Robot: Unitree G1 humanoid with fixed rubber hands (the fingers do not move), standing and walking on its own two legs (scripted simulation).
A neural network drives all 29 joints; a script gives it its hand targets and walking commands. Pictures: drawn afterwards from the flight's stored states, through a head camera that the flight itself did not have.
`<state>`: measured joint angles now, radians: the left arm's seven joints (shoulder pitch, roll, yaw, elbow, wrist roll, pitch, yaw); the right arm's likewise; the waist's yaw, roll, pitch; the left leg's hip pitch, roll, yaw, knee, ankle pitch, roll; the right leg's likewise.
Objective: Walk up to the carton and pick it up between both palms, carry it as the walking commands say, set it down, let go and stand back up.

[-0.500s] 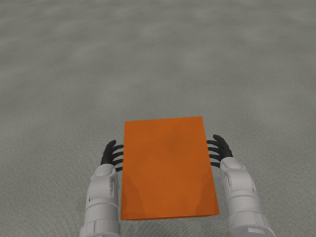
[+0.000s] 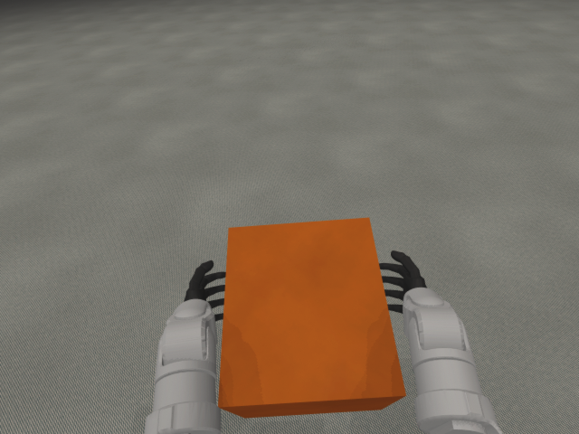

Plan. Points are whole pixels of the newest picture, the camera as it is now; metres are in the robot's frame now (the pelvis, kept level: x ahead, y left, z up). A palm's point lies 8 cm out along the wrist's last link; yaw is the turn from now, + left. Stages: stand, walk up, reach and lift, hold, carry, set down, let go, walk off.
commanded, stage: reach and lift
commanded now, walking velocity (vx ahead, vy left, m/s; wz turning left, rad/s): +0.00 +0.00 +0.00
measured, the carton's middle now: (305, 319) +0.33 +0.02 -0.02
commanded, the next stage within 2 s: hold in 1.22 s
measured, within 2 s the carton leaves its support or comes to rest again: neither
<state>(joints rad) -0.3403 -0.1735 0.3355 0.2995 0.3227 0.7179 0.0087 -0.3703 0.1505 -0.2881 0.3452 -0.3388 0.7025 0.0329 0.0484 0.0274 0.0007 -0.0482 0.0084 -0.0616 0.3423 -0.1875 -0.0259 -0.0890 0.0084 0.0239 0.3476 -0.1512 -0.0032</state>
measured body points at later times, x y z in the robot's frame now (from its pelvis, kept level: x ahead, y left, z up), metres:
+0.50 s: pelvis +0.01 +0.01 +0.00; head -0.03 +0.00 +0.45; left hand +0.32 +0.17 +0.04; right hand +0.32 -0.15 +0.04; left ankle +0.01 +0.14 -0.75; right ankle +0.03 -0.12 -0.75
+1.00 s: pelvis +0.01 +0.01 +0.00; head -0.03 +0.01 +0.45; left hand +0.31 +0.17 +0.04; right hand +0.30 -0.15 +0.04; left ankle +0.01 +0.14 -0.75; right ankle +0.03 -0.12 -0.75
